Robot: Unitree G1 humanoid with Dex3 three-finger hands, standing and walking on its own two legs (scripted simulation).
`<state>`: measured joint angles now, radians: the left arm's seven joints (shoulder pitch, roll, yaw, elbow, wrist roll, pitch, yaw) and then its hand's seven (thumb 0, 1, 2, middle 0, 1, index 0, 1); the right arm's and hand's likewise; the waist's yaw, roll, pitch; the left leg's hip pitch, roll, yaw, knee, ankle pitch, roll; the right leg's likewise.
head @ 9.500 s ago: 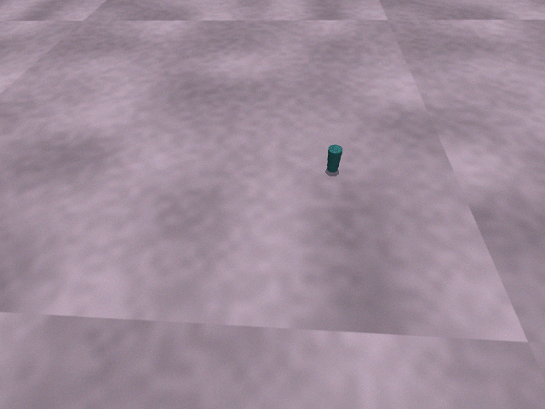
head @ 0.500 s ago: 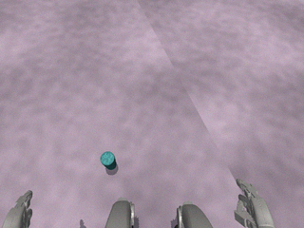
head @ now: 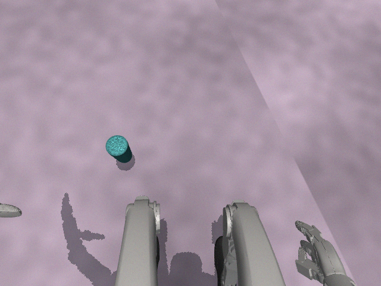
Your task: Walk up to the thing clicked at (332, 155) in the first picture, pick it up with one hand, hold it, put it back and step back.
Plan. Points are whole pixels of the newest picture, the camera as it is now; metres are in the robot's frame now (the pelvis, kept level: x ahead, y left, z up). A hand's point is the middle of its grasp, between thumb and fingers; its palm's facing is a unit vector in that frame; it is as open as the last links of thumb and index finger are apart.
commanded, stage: go down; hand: left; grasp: from the side
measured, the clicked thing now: (121, 151) +0.48 +0.26 -0.44
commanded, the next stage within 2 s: approach in 1.30 s
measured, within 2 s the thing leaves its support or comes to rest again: neither
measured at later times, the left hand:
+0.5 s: hand out of the picture +0.35 +0.43 -0.09, palm faces +0.31 -0.94 -0.13, open 17.1 cm
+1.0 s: hand out of the picture +0.37 +0.44 -0.11, palm faces +0.31 -0.95 -0.10, open 17.2 cm
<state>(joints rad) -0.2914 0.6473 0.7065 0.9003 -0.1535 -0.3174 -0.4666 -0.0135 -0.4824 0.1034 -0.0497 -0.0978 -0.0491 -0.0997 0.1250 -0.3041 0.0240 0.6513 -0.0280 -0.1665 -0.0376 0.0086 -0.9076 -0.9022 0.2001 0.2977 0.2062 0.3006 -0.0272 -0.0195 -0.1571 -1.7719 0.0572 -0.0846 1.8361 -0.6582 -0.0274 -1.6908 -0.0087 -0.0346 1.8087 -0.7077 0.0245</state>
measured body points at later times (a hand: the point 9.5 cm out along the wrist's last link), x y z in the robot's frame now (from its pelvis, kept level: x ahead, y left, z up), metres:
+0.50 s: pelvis -0.02 +0.00 -0.08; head +0.19 +0.06 +0.31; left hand +0.33 +0.47 -0.08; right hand +0.13 -0.28 -0.19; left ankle +0.06 +0.13 -0.48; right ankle +0.05 -0.13 -0.48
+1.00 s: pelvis -0.03 +0.00 -0.12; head +0.19 +0.07 +0.26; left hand +0.35 +0.49 -0.10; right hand +0.11 -0.28 -0.23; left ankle +0.06 +0.13 -0.48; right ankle +0.05 -0.13 -0.48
